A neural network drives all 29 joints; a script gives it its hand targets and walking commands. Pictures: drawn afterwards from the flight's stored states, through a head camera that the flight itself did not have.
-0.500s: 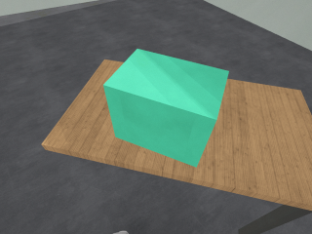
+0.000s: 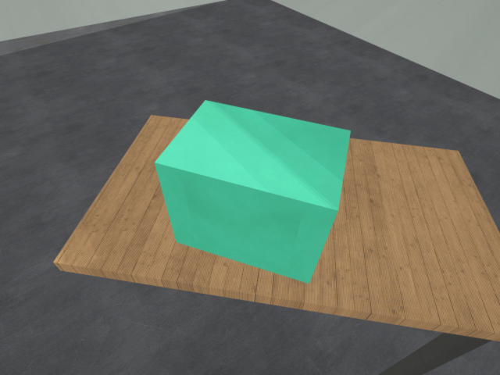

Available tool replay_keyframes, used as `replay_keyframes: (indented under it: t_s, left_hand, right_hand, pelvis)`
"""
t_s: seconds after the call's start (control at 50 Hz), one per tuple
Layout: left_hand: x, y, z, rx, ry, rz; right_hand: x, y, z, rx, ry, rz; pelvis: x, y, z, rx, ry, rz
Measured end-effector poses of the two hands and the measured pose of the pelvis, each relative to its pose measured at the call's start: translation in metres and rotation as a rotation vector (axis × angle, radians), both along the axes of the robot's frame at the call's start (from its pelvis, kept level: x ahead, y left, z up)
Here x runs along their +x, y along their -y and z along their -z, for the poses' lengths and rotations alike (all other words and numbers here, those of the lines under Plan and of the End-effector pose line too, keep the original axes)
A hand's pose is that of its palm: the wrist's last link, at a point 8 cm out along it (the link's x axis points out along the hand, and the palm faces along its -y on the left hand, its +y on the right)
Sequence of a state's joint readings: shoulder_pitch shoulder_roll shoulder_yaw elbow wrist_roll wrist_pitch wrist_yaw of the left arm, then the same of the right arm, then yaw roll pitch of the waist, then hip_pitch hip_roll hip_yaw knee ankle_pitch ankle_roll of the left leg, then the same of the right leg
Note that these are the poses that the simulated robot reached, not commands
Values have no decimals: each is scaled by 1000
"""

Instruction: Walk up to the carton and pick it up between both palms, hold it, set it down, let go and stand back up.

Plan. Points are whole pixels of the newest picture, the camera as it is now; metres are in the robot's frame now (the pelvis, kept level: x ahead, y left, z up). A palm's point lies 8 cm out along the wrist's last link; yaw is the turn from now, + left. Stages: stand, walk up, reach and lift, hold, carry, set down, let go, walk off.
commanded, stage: walk up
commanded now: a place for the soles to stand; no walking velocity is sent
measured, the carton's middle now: (256, 190) +0.46 -0.02 +0.03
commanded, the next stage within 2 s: none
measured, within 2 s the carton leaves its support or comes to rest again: neither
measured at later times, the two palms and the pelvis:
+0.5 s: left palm out of the picture -0.01 +0.31 -0.12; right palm out of the picture +0.08 -0.22 -0.14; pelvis -0.01 +0.06 -0.01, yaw -6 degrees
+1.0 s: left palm out of the picture +0.13 +0.39 -0.12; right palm out of the picture -0.04 -0.09 -0.15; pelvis -0.01 +0.16 -0.01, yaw -20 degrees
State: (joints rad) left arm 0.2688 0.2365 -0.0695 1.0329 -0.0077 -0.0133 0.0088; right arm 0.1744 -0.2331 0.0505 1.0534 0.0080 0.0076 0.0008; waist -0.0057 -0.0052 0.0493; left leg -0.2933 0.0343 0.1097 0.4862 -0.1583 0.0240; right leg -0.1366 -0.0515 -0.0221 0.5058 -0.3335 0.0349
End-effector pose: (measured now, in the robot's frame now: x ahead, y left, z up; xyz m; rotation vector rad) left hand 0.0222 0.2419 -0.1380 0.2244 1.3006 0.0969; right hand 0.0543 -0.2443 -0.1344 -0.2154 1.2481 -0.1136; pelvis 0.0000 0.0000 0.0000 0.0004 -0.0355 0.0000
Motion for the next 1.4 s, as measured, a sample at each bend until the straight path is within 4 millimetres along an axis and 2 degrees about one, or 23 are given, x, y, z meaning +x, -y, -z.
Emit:
replay_keyframes:
  t_s: [0.12,0.22,0.28,0.34,0.42,0.48,0.58,0.64,0.68,0.74,0.84,0.98,1.04,1.1,1.22,1.3,1.4]
  left_hand:
    - [-6,1,1,-1,-30,5]
    - [-13,3,1,-3,-51,3]
    - [-17,4,1,4,-54,9]
    - [-25,-4,-5,53,-52,17]
    - [-39,-32,-13,114,-90,5]
    - [-39,-61,-15,141,-94,3]
    - [-15,-122,-3,164,-45,37]
    - [11,-158,9,169,-7,70]
    - [31,-171,7,173,34,76]
    - [62,-179,-3,151,105,113]
    - [91,-175,-15,103,166,206]
    - [105,-151,-14,53,162,301]
    - [101,-137,-13,18,164,298]
    - [95,-129,-12,0,131,306]
    - [98,-122,-1,-48,69,358]
    - [108,-122,0,-57,69,369]
    - [113,-131,-3,-36,49,391]
  right_hand:
    - [-32,6,1,-13,-79,21]
    - [-49,7,2,-13,-118,29]
    - [-53,7,3,-12,-136,14]
    - [-43,10,6,-33,-133,-24]
    - [-13,5,5,-59,-55,-24]
    - [12,-13,5,-63,11,-29]
    - [52,-64,7,-42,107,-36]
    - [58,-101,8,-17,159,-4]
    - [50,-122,3,6,171,48]
    - [28,-144,-3,18,159,116]
    - [-15,-161,-1,12,134,217]
    - [-83,-155,13,-12,54,327]
    - [-109,-154,15,0,-10,356]
    - [-127,-159,13,7,-58,382]
    - [-141,-178,7,0,-67,417]
    - [-138,-191,1,16,-65,442]
    - [-129,-196,0,27,-55,454]
  pelvis:
    - [-2,1,-1,0,-1,1]
    - [-3,3,-2,-1,-3,0]
    - [-4,3,-1,-3,-4,7]
    - [-6,-7,0,-2,-7,43]
    - [-8,-29,2,-11,-11,75]
    - [-8,-50,5,-20,-16,92]
    - [-7,-96,19,-20,-28,118]
    - [-9,-122,28,11,-3,148]
    - [-11,-132,24,2,1,166]
    - [-12,-144,15,-2,4,191]
    - [-9,-160,10,6,6,244]
    - [-12,-163,13,16,6,337]
    - [-13,-162,11,4,5,355]
    - [-10,-164,7,5,-2,373]
    - [-3,-172,5,8,6,395]
    - [3,-173,1,12,3,407]
    - [8,-175,-3,18,-5,421]
